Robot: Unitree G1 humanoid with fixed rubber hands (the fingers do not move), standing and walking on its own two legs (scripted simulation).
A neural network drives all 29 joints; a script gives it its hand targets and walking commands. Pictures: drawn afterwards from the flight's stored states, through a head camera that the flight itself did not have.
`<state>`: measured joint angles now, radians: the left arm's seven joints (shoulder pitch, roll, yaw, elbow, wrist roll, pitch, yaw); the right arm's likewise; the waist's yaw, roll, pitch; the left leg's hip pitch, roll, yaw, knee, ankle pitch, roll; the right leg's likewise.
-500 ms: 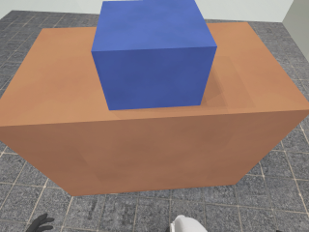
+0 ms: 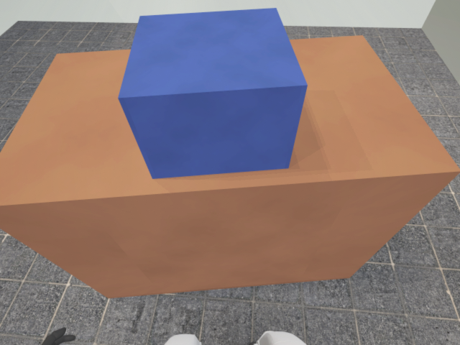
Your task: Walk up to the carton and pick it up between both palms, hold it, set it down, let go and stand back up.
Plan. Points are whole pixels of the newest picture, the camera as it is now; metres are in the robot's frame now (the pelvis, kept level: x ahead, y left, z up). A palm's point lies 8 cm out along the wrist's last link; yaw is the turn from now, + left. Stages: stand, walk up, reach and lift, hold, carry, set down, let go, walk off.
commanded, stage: walk up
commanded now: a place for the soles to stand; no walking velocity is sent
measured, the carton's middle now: (214, 92) +0.58 +0.03 +0.10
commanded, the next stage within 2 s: reach and lift in 1.26 s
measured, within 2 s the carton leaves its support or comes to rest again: neither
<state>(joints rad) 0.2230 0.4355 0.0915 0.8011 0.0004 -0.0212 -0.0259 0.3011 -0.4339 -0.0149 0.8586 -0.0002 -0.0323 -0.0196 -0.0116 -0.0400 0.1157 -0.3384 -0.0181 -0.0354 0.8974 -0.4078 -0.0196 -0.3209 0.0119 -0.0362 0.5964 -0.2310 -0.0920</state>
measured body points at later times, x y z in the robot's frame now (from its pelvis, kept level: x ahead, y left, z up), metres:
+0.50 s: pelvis +0.01 +0.05 -0.01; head +0.02 +0.06 +0.44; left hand +0.11 +0.38 -0.11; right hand +0.09 -0.28 -0.10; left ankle +0.04 +0.17 -0.73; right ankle +0.02 -0.06 -0.73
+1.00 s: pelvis +0.02 +0.05 -0.01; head +0.02 +0.06 +0.44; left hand +0.12 +0.38 -0.11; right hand +0.10 -0.28 -0.10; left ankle +0.04 +0.17 -0.73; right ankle +0.02 -0.06 -0.73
